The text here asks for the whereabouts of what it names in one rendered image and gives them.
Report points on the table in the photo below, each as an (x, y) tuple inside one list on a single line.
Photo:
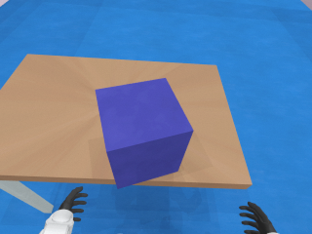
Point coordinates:
[(50, 128)]

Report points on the robot left forearm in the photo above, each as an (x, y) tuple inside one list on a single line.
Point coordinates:
[(60, 222)]

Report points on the carton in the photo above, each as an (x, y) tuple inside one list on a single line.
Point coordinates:
[(145, 130)]

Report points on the robot right hand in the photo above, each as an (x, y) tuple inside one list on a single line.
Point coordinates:
[(262, 223)]

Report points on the robot left hand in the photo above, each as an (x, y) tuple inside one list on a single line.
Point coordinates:
[(69, 202)]

